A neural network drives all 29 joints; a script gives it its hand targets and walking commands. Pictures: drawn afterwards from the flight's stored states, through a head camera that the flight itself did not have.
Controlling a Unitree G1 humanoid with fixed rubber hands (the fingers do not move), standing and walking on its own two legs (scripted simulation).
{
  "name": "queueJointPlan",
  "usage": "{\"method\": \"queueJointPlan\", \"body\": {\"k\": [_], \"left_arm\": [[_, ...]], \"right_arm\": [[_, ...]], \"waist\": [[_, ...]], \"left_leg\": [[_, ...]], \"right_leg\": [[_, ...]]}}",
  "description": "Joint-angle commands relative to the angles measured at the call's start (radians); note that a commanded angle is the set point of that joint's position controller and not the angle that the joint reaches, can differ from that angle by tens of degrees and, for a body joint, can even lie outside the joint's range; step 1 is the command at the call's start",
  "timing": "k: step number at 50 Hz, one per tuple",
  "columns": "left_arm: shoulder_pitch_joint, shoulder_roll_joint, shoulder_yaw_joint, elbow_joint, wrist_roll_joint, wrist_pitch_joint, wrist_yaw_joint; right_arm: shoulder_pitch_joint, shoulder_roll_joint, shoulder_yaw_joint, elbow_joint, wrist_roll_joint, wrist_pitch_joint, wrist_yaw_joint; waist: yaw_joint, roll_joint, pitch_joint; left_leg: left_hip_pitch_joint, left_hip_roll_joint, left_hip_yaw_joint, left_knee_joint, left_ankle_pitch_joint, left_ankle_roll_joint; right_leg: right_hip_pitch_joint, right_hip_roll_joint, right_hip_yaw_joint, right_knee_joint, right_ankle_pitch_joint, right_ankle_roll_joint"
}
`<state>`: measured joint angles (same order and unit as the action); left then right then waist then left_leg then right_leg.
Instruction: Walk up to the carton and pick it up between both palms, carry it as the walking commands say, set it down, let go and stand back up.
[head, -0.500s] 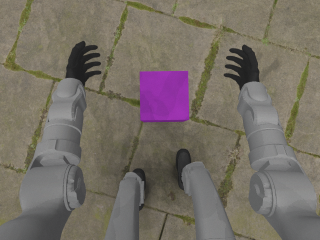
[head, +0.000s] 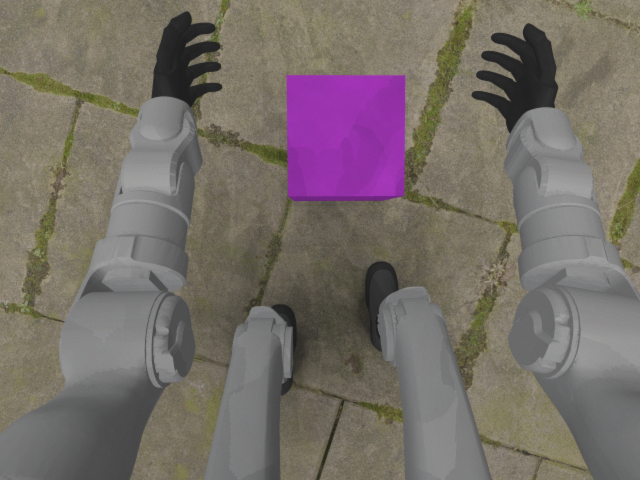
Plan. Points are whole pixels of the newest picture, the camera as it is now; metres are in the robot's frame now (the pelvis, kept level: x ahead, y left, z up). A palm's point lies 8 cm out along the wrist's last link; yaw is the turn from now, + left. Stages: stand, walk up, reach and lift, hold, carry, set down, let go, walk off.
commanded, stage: reach and lift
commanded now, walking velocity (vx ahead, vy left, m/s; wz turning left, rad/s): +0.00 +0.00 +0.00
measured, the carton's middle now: (341, 147) +0.52 -0.06 -0.49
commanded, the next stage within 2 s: none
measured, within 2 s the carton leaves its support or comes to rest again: neither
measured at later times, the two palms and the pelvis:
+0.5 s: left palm (222, 127) +0.52 +0.12 -0.28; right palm (474, 139) +0.48 -0.24 -0.29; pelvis -0.03 -0.02 -0.12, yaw +1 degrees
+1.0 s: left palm (241, 160) +0.50 +0.13 -0.43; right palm (446, 146) +0.49 -0.24 -0.41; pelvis -0.04 -0.01 -0.20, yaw +1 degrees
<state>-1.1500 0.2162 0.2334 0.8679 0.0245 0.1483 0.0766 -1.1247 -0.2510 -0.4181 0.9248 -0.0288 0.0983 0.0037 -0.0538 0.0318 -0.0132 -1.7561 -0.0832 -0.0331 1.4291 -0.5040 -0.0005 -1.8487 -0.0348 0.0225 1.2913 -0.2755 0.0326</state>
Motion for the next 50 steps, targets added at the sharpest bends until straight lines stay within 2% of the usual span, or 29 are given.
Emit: {"method": "queueJointPlan", "body": {"k": [1, 3, 4, 7, 8, 9, 10, 13, 16, 18, 20, 21, 22, 23, 25, 26, 27, 29, 32, 35, 36, 37, 38, 39, 40, 42, 46, 49, 50], "left_arm": [[-0.237, 0.121, -0.038, -0.161, -0.028, -0.040, 0.042], [-0.251, 0.142, -0.047, -0.273, -0.097, -0.015, 0.037], [-0.230, 0.105, -0.095, -0.086, -0.101, -0.016, 0.040], [-0.359, 0.220, -0.041, -0.405, -0.100, -0.054, 0.042], [-0.333, 0.206, -0.040, -0.307, -0.088, -0.062, 0.048], [-0.331, 0.216, -0.061, -0.287, -0.110, -0.056, 0.044], [-0.298, 0.168, -0.088, -0.184, -0.137, -0.036, 0.036], [-0.364, 0.245, -0.094, -0.261, -0.160, -0.032, 0.040], [-0.458, 0.260, -0.094, -0.184, -0.172, -0.025, 0.027], [-0.429, 0.292, -0.028, -0.108, -0.135, -0.045, 0.026], [-0.495, 0.255, -0.091, -0.187, -0.196, -0.044, 0.026], [-0.462, 0.335, -0.050, -0.077, -0.161, -0.048, 0.023], [-0.444, 0.246, -0.120, 0.069, -0.184, -0.044, 0.015], [-0.477, 0.328, -0.041, 0.037, -0.161, -0.053, 0.013], [-0.534, 0.267, -0.122, -0.008, -0.209, -0.057, 0.012], [-0.544, 0.322, -0.054, -0.037, -0.178, -0.078, 0.018], [-0.512, 0.311, -0.051, 0.155, -0.160, -0.085, 0.006], [-0.579, 0.300, -0.088, 0.046, -0.180, -0.080, 0.021], [-0.553, 0.251, -0.174, 0.226, -0.233, -0.074, 0.002], [-0.670, 0.312, -0.113, 0.016, -0.222, -0.096, 0.027], [-0.620, 0.265, -0.159, 0.169, -0.227, -0.093, 0.014], [-0.679, 0.309, -0.138, -0.001, -0.236, -0.108, 0.035], [-0.661, 0.270, -0.202, 0.074, -0.250, -0.104, 0.027], [-0.726, 0.275, -0.196, -0.107, -0.274, -0.118, 0.036], [-0.686, 0.275, -0.199, 0.109, -0.244, -0.108, 0.038], [-0.707, 0.281, -0.215, 0.042, -0.258, -0.100, 0.045], [-0.763, 0.249, -0.283, -0.090, -0.285, -0.117, 0.054], [-0.619, 0.166, -0.289, 0.159, -0.232, -0.116, 0.050], [-0.645, 0.225, -0.263, -0.052, -0.212, -0.140, 0.066]], "right_arm": [[-0.142, -0.175, 0.018, -0.112, 0.036, -0.041, -0.029], [-0.182, -0.218, 0.050, -0.269, 0.046, -0.027, -0.045], [-0.110, -0.187, 0.046, -0.066, 0.058, -0.027, -0.051], [-0.302, -0.229, 0.094, -0.435, 0.081, -0.039, -0.078], [-0.187, -0.199, 0.103, -0.290, 0.095, -0.044, -0.079], [-0.259, -0.199, 0.133, -0.287, 0.107, -0.029, -0.080], [-0.219, -0.171, 0.146, -0.227, 0.129, -0.018, -0.081], [-0.335, -0.167, 0.193, -0.340, 0.167, -0.001, -0.097], [-0.334, -0.181, 0.190, -0.192, 0.133, 0.016, -0.116], [-0.365, -0.163, 0.206, -0.177, 0.145, 0.010, -0.119], [-0.432, -0.175, 0.208, -0.226, 0.181, 0.008, -0.133], [-0.417, -0.187, 0.229, -0.157, 0.186, 0.006, -0.141], [-0.388, -0.187, 0.216, -0.054, 0.184, 0.004, -0.136], [-0.472, -0.176, 0.261, -0.120, 0.192, 0.001, -0.134], [-0.495, -0.168, 0.236, -0.088, 0.193, -0.005, -0.142], [-0.487, -0.194, 0.228, -0.095, 0.172, -0.019, -0.151], [-0.435, -0.155, 0.252, 0.109, 0.185, -0.017, -0.135], [-0.583, -0.227, 0.239, -0.095, 0.212, -0.039, -0.141], [-0.554, -0.205, 0.273, 0.155, 0.201, -0.030, -0.127], [-0.592, -0.232, 0.261, 0.055, 0.190, -0.052, -0.136], [-0.614, -0.218, 0.275, 0.086, 0.234, -0.059, -0.127], [-0.624, -0.255, 0.258, 0.032, 0.223, -0.071, -0.135], [-0.568, -0.260, 0.251, 0.131, 0.246, -0.072, -0.123], [-0.666, -0.265, 0.265, -0.028, 0.255, -0.085, -0.129], [-0.670, -0.274, 0.292, 0.113, 0.257, -0.078, -0.126], [-0.682, -0.279, 0.281, 0.059, 0.287, -0.079, -0.119], [-0.579, -0.267, 0.286, 0.114, 0.338, -0.114, -0.105], [-0.532, -0.256, 0.258, 0.356, 0.289, -0.118, -0.069], [-0.561, -0.244, 0.237, 0.186, 0.320, -0.139, -0.074]], "waist": [[-0.044, 0.106, -1.229], [-0.058, 0.034, -1.527], [-0.088, 0.059, -1.163], [-0.001, 0.022, -1.452], [-0.033, 0.027, -1.368], [0.013, 0.058, -1.324], [-0.047, 0.021, -1.301], [-0.005, -0.094, -1.387], [-0.060, -0.116, -1.292], [0.030, -0.088, -1.246], [-0.026, -0.084, -1.390], [0.025, -0.073, -1.297], [-0.015, -0.023, -1.138], [0.056, -0.091, -1.165], [-0.009, -0.055, -1.145], [0.020, -0.087, -1.133], [0.050, -0.050, -0.854], [0.027, -0.041, -1.151], [-0.008, -0.046, -0.886], [-0.008, -0.115, -0.999], [0.004, -0.021, -0.939], [-0.014, -0.092, -1.105], [-0.028, 0.006, -0.954], [-0.024, -0.028, -1.173], [0.015, -0.008, -0.981], [0.015, 0.054, -1.105], [-0.076, 0.074, -1.169], [-0.036, 0.101, -0.887], [-0.002, 0.127, -1.059]], "left_leg": [[0.427, -0.014, 0.033, -0.060, 0.359, -0.098], [0.506, -0.027, 0.051, -0.018, 0.413, -0.097], [0.305, 0.005, 0.025, -0.002, 0.291, -0.086], [0.280, -0.033, 0.073, 0.068, 0.411, -0.071], [0.228, -0.008, 0.072, 0.104, 0.403, -0.076], [0.187, -0.027, 0.099, 0.099, 0.375, -0.079], [0.179, -0.010, 0.081, 0.106, 0.290, -0.066], [0.035, -0.008, 0.091, 0.155, 0.252, -0.051], [-0.029, -0.007, 0.089, 0.209, 0.140, -0.043], [-0.079, -0.012, 0.113, 0.245, 0.097, -0.038], [0.016, -0.009, 0.104, 0.281, 0.164, -0.044], [-0.128, -0.003, 0.123, 0.322, 0.103, -0.038], [-0.085, 0.007, 0.101, 0.322, 0.071, -0.038], [-0.130, 0.006, 0.119, 0.332, 0.027, -0.033], [-0.111, 0.007, 0.098, 0.343, 0.031, -0.029], [-0.237, 0.010, 0.116, 0.395, 0.080, -0.046], [-0.296, 0.019, 0.116, 0.391, -0.034, -0.038], [-0.070, 0.017, 0.089, 0.381, 0.047, -0.034], [-0.186, 0.037, 0.072, 0.399, -0.051, -0.028], [-0.197, 0.025, 0.079, 0.452, 0.014, -0.038], [-0.199, 0.028, 0.094, 0.463, -0.019, -0.037], [-0.132, 0.027, 0.080, 0.468, 0.064, -0.038], [-0.117, 0.038, 0.071, 0.461, 0.013, -0.040], [-0.020, 0.021, 0.073, 0.468, 0.111, -0.037], [-0.088, 0.036, 0.065, 0.497, 0.065, -0.042], [0.054, 0.033, 0.086, 0.490, 0.062, -0.043], [0.113, 0.046, 0.045, 0.560, 0.254, -0.054], [0.022, 0.055, -0.001, 0.532, 0.251, -0.061], [0.132, 0.061, 0.015, 0.563, 0.392, -0.063]], "right_leg": [[0.626, 0.099, -0.117, 0.162, 0.305, -0.015], [0.843, 0.093, -0.114, 0.175, 0.377, -0.009], [0.585, 0.084, -0.117, 0.218, 0.247, -0.013], [0.832, 0.095, -0.065, 0.268, 0.459, -0.020], [0.761, 0.086, -0.054, 0.284, 0.456, -0.026], [0.798, 0.086, -0.050, 0.291, 0.433, -0.008], [0.777, 0.079, -0.053, 0.287, 0.362, -0.011], [0.945, 0.073, -0.044, 0.385, 0.496, 0.003], [0.845, 0.069, -0.046, 0.400, 0.340, 0.003], [0.833, 0.070, 0.004, 0.407, 0.276, -0.002], [0.892, 0.077, -0.013, 0.457, 0.292, 0.013], [0.919, 0.063, 0.016, 0.491, 0.325, 0.013], [0.724, 0.072, -0.004, 0.484, 0.194, 0.013], [0.725, 0.065, 0.018, 0.458, 0.091, 0.013], [0.722, 0.071, -0.016, 0.513, 0.125, 0.014], [0.778, 0.060, 0.026, 0.548, 0.270, 0.008], [0.600, 0.065, 0.023, 0.531, 0.105, 0.015], [0.652, 0.065, -0.023, 0.565, 0.143, 0.012], [0.533, 0.047, -0.025, 0.592, 0.026, -0.004], [0.584, 0.034, -0.025, 0.633, 0.131, 0.002], [0.553, 0.045, -0.016, 0.642, 0.093, 0.000], [0.623, 0.039, -0.023, 0.669, 0.197, 0.000], [0.475, 0.043, -0.034, 0.671, 0.093, -0.005], [0.572, 0.039, -0.042, 0.679, 0.189, -0.007], [0.434, 0.024, -0.036, 0.706, 0.122, -0.009], [0.497, 0.027, -0.040, 0.683, 0.097, -0.013], [0.475, 0.013, -0.058, 0.772, 0.338, -0.014], [0.221, 0.004, -0.046, 0.801, 0.254, -0.018], [0.291, 0.011, -0.030, 0.793, 0.357, -0.022]]}}
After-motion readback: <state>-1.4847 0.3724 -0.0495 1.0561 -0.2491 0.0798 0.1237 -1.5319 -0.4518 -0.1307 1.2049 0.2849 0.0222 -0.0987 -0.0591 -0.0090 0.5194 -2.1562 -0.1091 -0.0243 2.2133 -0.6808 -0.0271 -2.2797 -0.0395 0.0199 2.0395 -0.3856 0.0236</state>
